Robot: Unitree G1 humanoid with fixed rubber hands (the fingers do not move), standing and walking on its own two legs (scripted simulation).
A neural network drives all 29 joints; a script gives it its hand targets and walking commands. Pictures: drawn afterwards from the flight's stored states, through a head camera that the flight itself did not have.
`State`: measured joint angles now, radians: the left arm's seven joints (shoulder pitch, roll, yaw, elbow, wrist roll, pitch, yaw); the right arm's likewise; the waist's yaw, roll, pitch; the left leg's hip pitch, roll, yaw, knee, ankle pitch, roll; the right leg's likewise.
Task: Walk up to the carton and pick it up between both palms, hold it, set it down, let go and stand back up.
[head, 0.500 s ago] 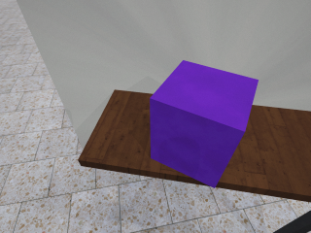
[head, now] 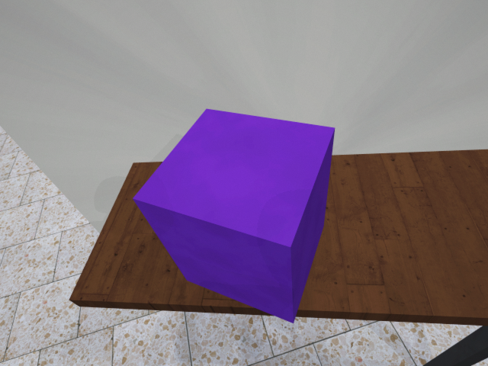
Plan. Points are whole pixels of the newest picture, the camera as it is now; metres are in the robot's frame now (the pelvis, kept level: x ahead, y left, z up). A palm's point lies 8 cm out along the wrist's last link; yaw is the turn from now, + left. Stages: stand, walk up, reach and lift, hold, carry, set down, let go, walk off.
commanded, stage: walk up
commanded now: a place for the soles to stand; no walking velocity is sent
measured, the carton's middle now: (249, 215) +0.36 +0.03 +0.07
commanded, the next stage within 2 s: reach and lift in 1.84 s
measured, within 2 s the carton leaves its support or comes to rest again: neither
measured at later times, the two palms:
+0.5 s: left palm out of the picture +0.07 +0.30 -0.10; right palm out of the picture +0.05 -0.24 -0.09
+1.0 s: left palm out of the picture +0.12 +0.28 -0.08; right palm out of the picture +0.06 -0.24 -0.09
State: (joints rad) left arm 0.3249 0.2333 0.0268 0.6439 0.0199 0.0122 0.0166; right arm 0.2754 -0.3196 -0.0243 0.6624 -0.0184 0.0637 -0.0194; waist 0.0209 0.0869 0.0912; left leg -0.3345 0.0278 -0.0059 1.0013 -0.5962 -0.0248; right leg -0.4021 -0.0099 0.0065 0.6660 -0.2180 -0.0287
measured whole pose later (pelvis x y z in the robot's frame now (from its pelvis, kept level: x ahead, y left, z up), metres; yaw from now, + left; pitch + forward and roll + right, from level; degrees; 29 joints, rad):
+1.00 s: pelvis -0.01 +0.03 +0.01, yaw -6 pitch -1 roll +1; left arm 0.32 0.27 0.02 0.62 0.01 -0.01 0.01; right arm 0.28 -0.29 0.00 0.68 -0.02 0.01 0.01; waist -0.01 0.01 0.04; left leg -0.21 0.03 0.10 0.56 -0.34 0.01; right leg -0.30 0.02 0.09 0.59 -0.27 0.01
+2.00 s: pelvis -0.03 +0.04 +0.00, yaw -8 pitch -1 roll +0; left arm 0.09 0.25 0.02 0.67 0.04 0.22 0.05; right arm 0.18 -0.32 -0.13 0.85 -0.08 -0.16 0.08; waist -0.01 0.04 0.10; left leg -0.29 0.04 0.13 0.71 -0.40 0.02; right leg -0.39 0.01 0.09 0.72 -0.31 -0.02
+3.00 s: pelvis +0.00 +0.03 +0.03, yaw -5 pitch -8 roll -1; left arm 0.36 0.43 0.07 0.09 -0.15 0.07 -0.19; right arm 0.60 0.02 0.10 -0.05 0.08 0.00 -0.25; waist 0.04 -0.02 0.13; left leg 0.04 0.05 0.06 0.37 -0.27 -0.01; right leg -0.01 0.02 0.02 0.33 -0.18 0.00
